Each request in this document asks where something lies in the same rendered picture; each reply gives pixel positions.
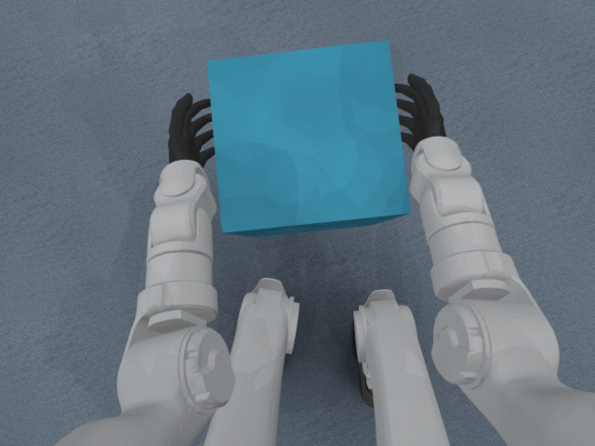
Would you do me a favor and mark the robot left forearm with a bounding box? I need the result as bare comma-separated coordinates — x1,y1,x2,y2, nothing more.
117,160,218,406

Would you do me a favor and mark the robot right upper arm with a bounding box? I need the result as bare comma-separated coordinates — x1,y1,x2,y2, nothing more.
431,299,595,446

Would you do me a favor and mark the robot right hand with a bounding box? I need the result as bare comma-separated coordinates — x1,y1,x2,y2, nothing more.
394,73,446,152

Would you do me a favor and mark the robot left hand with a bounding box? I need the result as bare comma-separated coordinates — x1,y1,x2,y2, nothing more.
168,93,215,168

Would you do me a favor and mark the carton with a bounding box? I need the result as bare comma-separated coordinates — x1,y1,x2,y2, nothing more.
207,40,411,237

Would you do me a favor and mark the robot left upper arm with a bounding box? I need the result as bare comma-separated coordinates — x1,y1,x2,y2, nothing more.
54,325,235,446

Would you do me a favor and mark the robot right shin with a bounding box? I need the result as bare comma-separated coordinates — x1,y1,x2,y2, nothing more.
362,290,417,389

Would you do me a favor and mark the robot right forearm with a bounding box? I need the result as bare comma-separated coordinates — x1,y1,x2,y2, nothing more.
409,137,560,367

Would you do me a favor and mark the robot right foot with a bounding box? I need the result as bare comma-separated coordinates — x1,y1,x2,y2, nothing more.
351,320,374,408

